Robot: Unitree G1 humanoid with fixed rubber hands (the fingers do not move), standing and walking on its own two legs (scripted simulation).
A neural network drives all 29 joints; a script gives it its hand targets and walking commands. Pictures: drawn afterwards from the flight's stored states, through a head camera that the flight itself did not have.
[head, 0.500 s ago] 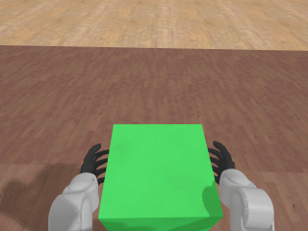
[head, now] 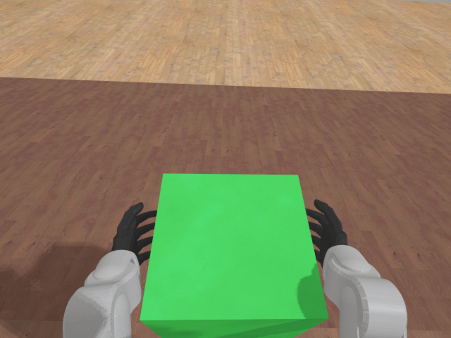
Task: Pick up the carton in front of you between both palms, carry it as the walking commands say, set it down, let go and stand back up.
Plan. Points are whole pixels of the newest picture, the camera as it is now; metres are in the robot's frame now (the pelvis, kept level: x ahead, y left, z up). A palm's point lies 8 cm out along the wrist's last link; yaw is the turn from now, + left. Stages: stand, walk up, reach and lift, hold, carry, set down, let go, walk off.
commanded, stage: carry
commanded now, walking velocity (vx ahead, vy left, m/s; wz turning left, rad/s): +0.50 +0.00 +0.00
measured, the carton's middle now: (229, 265) +0.25 +0.00 +0.04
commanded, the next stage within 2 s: none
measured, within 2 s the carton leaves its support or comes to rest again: neither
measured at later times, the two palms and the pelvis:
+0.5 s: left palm (169, 104) +0.65 +0.14 +0.12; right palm (286, 107) +0.65 -0.16 +0.11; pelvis +0.32 -0.01 -0.01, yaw +2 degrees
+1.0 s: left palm (179, 61) +1.00 +0.16 +0.09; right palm (263, 61) +1.00 -0.14 +0.09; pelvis +0.66 +0.00 -0.04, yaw +0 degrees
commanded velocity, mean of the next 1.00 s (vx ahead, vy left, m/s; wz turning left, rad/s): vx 0.50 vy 0.00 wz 0.00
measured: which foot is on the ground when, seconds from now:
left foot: down 0.00-0.50, up 0.52-0.92, down 0.94-1.00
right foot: up 0.00-0.46, down 0.48-0.96, up 0.98-1.00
